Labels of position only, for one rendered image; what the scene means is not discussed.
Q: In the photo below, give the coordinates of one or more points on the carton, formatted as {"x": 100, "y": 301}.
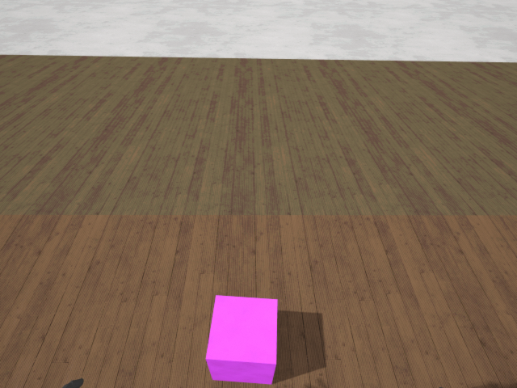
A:
{"x": 243, "y": 338}

